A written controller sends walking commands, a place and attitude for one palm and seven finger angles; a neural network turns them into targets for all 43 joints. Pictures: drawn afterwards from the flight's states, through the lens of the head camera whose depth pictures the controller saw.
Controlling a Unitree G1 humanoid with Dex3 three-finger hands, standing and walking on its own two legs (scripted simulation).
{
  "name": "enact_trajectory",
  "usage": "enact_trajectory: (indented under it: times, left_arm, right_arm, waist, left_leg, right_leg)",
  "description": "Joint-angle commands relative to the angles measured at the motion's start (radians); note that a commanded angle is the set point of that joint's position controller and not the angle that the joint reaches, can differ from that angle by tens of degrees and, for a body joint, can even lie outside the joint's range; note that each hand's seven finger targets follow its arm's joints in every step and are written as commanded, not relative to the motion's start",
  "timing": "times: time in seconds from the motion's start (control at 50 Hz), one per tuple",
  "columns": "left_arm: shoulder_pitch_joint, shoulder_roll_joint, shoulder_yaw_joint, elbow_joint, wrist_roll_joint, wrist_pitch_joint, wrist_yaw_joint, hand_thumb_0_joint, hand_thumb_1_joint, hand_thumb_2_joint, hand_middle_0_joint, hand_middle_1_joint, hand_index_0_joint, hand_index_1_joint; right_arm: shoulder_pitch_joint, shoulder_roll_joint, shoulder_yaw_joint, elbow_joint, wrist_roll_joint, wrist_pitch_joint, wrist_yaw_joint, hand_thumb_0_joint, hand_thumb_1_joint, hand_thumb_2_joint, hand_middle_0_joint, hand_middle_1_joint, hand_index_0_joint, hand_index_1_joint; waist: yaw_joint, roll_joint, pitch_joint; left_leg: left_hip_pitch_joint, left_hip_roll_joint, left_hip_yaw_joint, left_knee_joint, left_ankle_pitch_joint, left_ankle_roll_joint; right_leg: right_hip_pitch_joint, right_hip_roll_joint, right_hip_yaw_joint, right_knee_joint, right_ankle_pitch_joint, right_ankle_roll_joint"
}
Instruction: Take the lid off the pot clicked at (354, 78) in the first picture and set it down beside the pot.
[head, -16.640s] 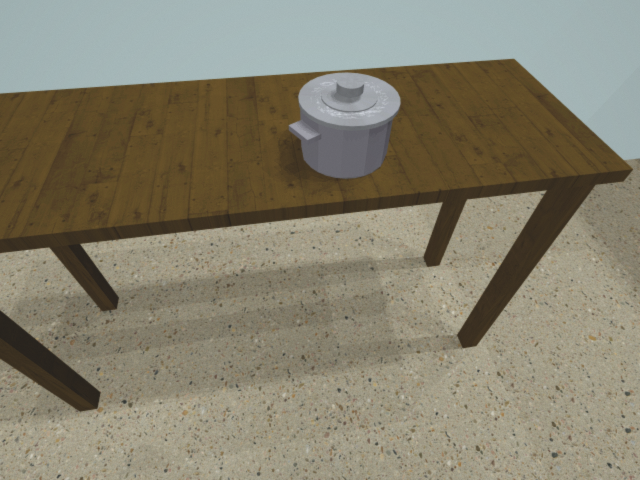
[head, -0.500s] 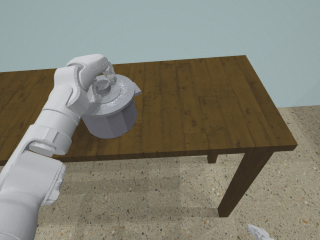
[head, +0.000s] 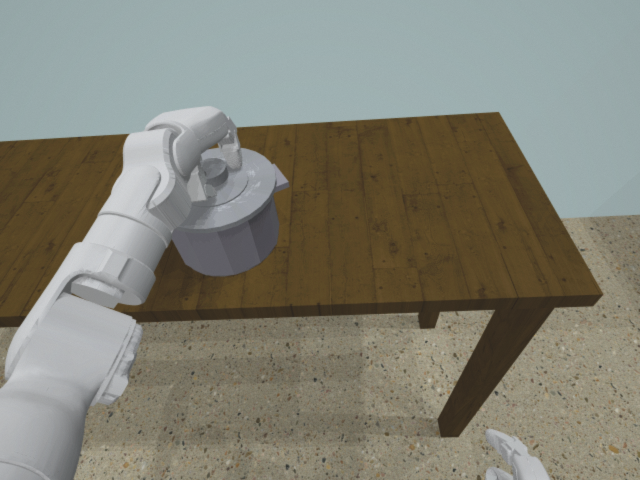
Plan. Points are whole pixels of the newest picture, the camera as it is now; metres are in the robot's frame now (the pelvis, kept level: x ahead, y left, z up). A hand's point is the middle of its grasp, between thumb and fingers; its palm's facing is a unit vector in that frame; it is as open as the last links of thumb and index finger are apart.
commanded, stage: close the fingers and squeeze the knob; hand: left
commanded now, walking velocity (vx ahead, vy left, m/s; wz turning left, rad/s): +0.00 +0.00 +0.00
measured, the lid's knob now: (210, 172) +0.48 +0.15 +0.15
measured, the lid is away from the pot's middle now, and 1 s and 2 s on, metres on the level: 0.00 0.01 0.00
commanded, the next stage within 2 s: lift the lid straight up in 1.02 s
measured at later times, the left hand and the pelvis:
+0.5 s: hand (204, 172) +0.45 +0.14 +0.17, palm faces -0.31 -0.07 -0.95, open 7.0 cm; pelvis +0.00 +0.00 +0.00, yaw +0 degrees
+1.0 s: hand (204, 173) +0.45 +0.14 +0.17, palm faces -0.30 -0.07 -0.95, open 6.9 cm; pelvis +0.00 +0.00 +0.00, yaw +0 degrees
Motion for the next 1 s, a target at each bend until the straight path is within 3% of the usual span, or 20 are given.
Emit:
enact_trajectory:
  times: [0.0, 0.04, 0.1, 0.14, 0.24, 0.3, 0.34, 0.38, 0.44, 0.48, 0.54, 0.56, 0.64, 0.68, 0.74, 0.78, 0.86, 0.88, 0.94, 0.98]
  left_arm:
    - [-0.534, 0.193, 0.074, -0.163, 0.025, 0.002, 0.034, 0.0, 0.144, 1.039, -0.675, -0.891, -0.675, -0.891]
    - [-0.541, 0.218, 0.097, -0.213, 0.009, -0.003, 0.039, 0.0, 0.171, 1.018, -0.685, -0.908, -0.685, -0.908]
    - [-0.496, 0.262, 0.136, -0.141, 0.03, 0.001, 0.038, 0.0, 0.213, 0.983, -0.702, -0.931, -0.702, -0.931]
    - [-0.496, 0.206, 0.091, -0.164, 0.012, -0.002, 0.035, 0.0, 0.242, 0.957, -0.715, -0.944, -0.715, -0.944]
    - [-0.487, 0.177, 0.074, -0.19, 0.005, 0.003, 0.032, 0.0, 0.317, 0.883, -0.749, -0.97, -0.749, -0.97]
    - [-0.512, 0.231, 0.112, -0.198, 0.023, 0.004, 0.032, 0.0, 0.364, 0.832, -0.771, -0.982, -0.771, -0.982]
    - [-0.497, 0.173, 0.071, -0.22, 0.001, 0.006, 0.029, 0.0, 0.397, 0.795, -0.787, -0.987, -0.787, -0.987]
    - [-0.494, 0.274, 0.147, -0.2, 0.024, 0.006, 0.033, 0.0, 0.432, 0.754, -0.804, -0.992, -0.804, -0.992]
    - [-0.476, 0.197, 0.087, -0.224, 0.003, 0.005, 0.028, 0.0, 0.388, 0.84, -0.76, -0.962, -0.811, -0.991]
    - [-0.455, 0.262, 0.137, -0.163, 0.023, 0.008, 0.03, 0.0, 0.387, 0.866, -0.748, -0.953, -0.82, -0.994]
    - [-0.486, 0.217, 0.096, -0.175, 0.01, 0.008, 0.033, 0.0, 0.405, 0.886, -0.742, -0.947, -0.833, -0.997]
    - [-0.5, 0.272, 0.139, -0.177, 0.029, 0.006, 0.038, 0.0, 0.413, 0.891, -0.743, -0.946, -0.837, -0.999]
    - [-0.495, 0.185, 0.075, -0.183, 0.014, 0.008, 0.036, 0.0, 0.447, 0.911, -0.753, -0.949, -0.858, -1.005]
    - [-0.518, 0.26, 0.133, -0.178, 0.036, 0.007, 0.04, 0.0, 0.464, 0.921, -0.762, -0.951, -0.869, -1.009]
    - [-0.483, 0.209, 0.099, -0.216, 0.009, 0.003, 0.035, 0.0, 0.491, 0.935, -0.776, -0.955, -0.885, -1.016]
    - [-0.488, 0.251, 0.132, -0.182, 0.027, 0.007, 0.036, 0.0, 0.51, 0.945, -0.785, -0.958, -0.896, -1.02]
    - [-0.505, 0.223, 0.102, -0.173, 0.025, 0.008, 0.037, 0.0, 0.549, 0.962, -0.804, -0.966, -0.916, -1.027]
    - [-0.51, 0.265, 0.137, -0.188, 0.028, 0.006, 0.038, 0.0, 0.559, 0.966, -0.809, -0.969, -0.922, -1.029]
    - [-0.483, 0.208, 0.095, -0.228, 0.011, 0.002, 0.037, 0.0, 0.587, 0.979, -0.824, -0.977, -0.939, -1.035]
    - [-0.477, 0.244, 0.125, -0.184, 0.027, 0.006, 0.038, 0.0, 0.606, 0.988, -0.834, -0.982, -0.951, -1.039]
  right_arm:
    - [-0.051, -0.115, -0.048, -0.123, -0.002, -0.035, -0.007, 0.0, -0.9, -0.9, 0.2, 0.3, 0.2, 0.3]
    - [-0.054, -0.124, -0.052, -0.128, -0.004, -0.038, -0.006, 0.0, -0.9, -0.9, 0.2, 0.3, 0.2, 0.3]
    - [-0.037, -0.122, -0.047, -0.119, -0.005, -0.04, -0.008, 0.0, -0.9, -0.9, 0.2, 0.3, 0.2, 0.3]
    - [-0.042, -0.128, -0.051, -0.121, -0.002, -0.035, -0.005, 0.0, -0.9, -0.9, 0.2, 0.3, 0.2, 0.3]
    - [-0.042, -0.126, -0.055, -0.123, -0.003, -0.037, -0.003, 0.0, -0.9, -0.9, 0.2, 0.3, 0.2, 0.3]
    - [-0.039, -0.123, -0.053, -0.12, -0.003, -0.042, -0.005, 0.0, -0.9, -0.9, 0.2, 0.3, 0.2, 0.3]
    - [-0.045, -0.125, -0.057, -0.124, -0.002, -0.04, -0.001, 0.0, -0.9, -0.9, 0.2, 0.3, 0.2, 0.3]
    - [-0.041, -0.127, -0.054, -0.12, -0.006, -0.041, -0.004, 0.0, -0.9, -0.9, 0.2, 0.3, 0.2, 0.3]
    - [-0.055, -0.124, -0.056, -0.128, -0.002, -0.041, -0.002, 0.0, -0.9, -0.9, 0.2, 0.3, 0.2, 0.3]
    - [-0.048, -0.125, -0.049, -0.12, -0.002, -0.037, -0.004, 0.0, -0.9, -0.9, 0.2, 0.3, 0.2, 0.3]
    - [-0.053, -0.127, -0.052, -0.12, 0.0, -0.031, -0.006, 0.0, -0.9, -0.9, 0.2, 0.3, 0.2, 0.3]
    - [-0.045, -0.123, -0.049, -0.119, -0.002, -0.032, -0.007, 0.0, -0.9, -0.9, 0.2, 0.3, 0.2, 0.3]
    - [-0.054, -0.12, -0.053, -0.125, -0.001, -0.03, -0.004, 0.0, -0.9, -0.9, 0.2, 0.3, 0.2, 0.3]
    - [-0.046, -0.121, -0.05, -0.123, -0.005, -0.034, -0.007, 0.0, -0.9, -0.9, 0.2, 0.3, 0.2, 0.3]
    - [-0.058, -0.121, -0.053, -0.135, -0.003, -0.038, -0.003, 0.0, -0.9, -0.9, 0.2, 0.3, 0.2, 0.3]
    - [-0.048, -0.12, -0.051, -0.124, -0.004, -0.035, -0.006, 0.0, -0.9, -0.9, 0.2, 0.3, 0.2, 0.3]
    - [-0.051, -0.117, -0.049, -0.12, -0.001, -0.032, -0.007, 0.0, -0.9, -0.9, 0.2, 0.3, 0.2, 0.3]
    - [-0.046, -0.121, -0.051, -0.123, -0.004, -0.035, -0.009, 0.0, -0.9, -0.9, 0.2, 0.3, 0.2, 0.3]
    - [-0.058, -0.121, -0.053, -0.135, -0.001, -0.04, -0.004, 0.0, -0.9, -0.9, 0.2, 0.3, 0.2, 0.3]
    - [-0.045, -0.121, -0.051, -0.123, -0.004, -0.037, -0.006, 0.0, -0.9, -0.9, 0.2, 0.3, 0.2, 0.3]
  waist:
    - [-0.012, -0.117, -0.335]
    - [-0.008, -0.087, -0.374]
    - [0.002, -0.131, -0.356]
    - [-0.007, -0.104, -0.344]
    - [-0.011, -0.097, -0.345]
    - [-0.004, -0.121, -0.362]
    - [-0.01, -0.089, -0.359]
    - [0.002, -0.126, -0.369]
    - [-0.005, -0.1, -0.354]
    - [0.003, -0.135, -0.333]
    - [-0.009, -0.094, -0.326]
    - [0.002, -0.123, -0.354]
    - [-0.01, -0.088, -0.346]
    - [0.0, -0.109, -0.365]
    - [-0.003, -0.087, -0.378]
    - [0.002, -0.123, -0.356]
    - [-0.006, -0.117, -0.334]
    - [0.002, -0.117, -0.354]
    - [-0.003, -0.077, -0.375]
    - [0.001, -0.121, -0.355]
  left_leg:
    - [0.195, -0.04, -0.049, -0.009, 0.231, 0.049]
    - [0.219, -0.037, -0.059, -0.001, 0.268, 0.052]
    - [0.186, -0.041, -0.052, -0.006, 0.26, 0.052]
    - [0.192, -0.037, -0.057, -0.005, 0.277, 0.051]
    - [0.213, -0.038, -0.057, 0.002, 0.291, 0.055]
    - [0.211, -0.039, -0.054, 0.0, 0.29, 0.055]
    - [0.226, -0.038, -0.058, 0.007, 0.318, 0.057]
    - [0.206, -0.04, -0.05, 0.0, 0.269, 0.056]
    - [0.214, -0.039, -0.053, 0.007, 0.303, 0.057]
    - [0.182, -0.04, -0.048, -0.001, 0.265, 0.053]
    - [0.192, -0.038, -0.049, -0.001, 0.25, 0.053]
    - [0.192, -0.037, -0.051, -0.006, 0.248, 0.05]
    - [0.213, -0.035, -0.055, 0.004, 0.271, 0.052]
    - [0.204, -0.038, -0.052, 0.002, 0.256, 0.052]
    - [0.217, -0.036, -0.055, 0.009, 0.309, 0.053]
    - [0.201, -0.035, -0.051, 0.001, 0.282, 0.053]
    - [0.196, -0.034, -0.049, -0.008, 0.241, 0.05]
    - [0.198, -0.036, -0.05, -0.007, 0.236, 0.053]
    - [0.226, -0.033, -0.058, 0.005, 0.308, 0.053]
    - [0.202, -0.034, -0.053, -0.001, 0.282, 0.052]
  right_leg:
    - [0.051, 0.07, 0.01, -0.03, 0.331, -0.052]
    - [0.068, 0.07, 0.011, -0.026, 0.348, -0.057]
    - [0.085, 0.072, 0.013, -0.023, 0.361, -0.052]
    - [0.07, 0.069, 0.005, -0.028, 0.362, -0.057]
    - [0.058, 0.072, 0.005, -0.032, 0.363, -0.056]
    - [0.077, 0.074, 0.012, -0.023, 0.38, -0.053]
    - [0.065, 0.071, 0.008, -0.029, 0.388, -0.056]
    - [0.092, 0.074, 0.015, -0.027, 0.375, -0.051]
    - [0.075, 0.071, 0.009, -0.029, 0.388, -0.055]
    - [0.082, 0.074, 0.011, -0.027, 0.372, -0.051]
    - [0.059, 0.07, 0.008, -0.034, 0.349, -0.056]
    - [0.081, 0.073, 0.013, -0.026, 0.347, -0.052]
    - [0.047, 0.073, 0.007, -0.031, 0.341, -0.058]
    - [0.074, 0.073, 0.014, -0.026, 0.354, -0.055]
    - [0.081, 0.07, 0.01, -0.024, 0.385, -0.057]
    - [0.081, 0.073, 0.012, -0.026, 0.376, -0.053]
    - [0.059, 0.074, 0.01, -0.032, 0.333, -0.053]
    - [0.076, 0.074, 0.012, -0.032, 0.341, -0.053]
    - [0.072, 0.071, 0.01, -0.028, 0.371, -0.058]
    - [0.079, 0.076, 0.01, -0.027, 0.366, -0.054]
